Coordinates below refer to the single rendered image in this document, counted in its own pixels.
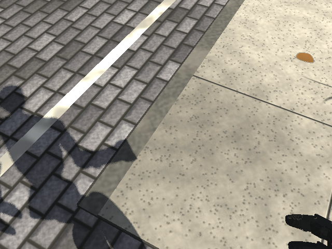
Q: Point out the right robot hand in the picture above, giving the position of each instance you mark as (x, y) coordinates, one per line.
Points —
(317, 225)

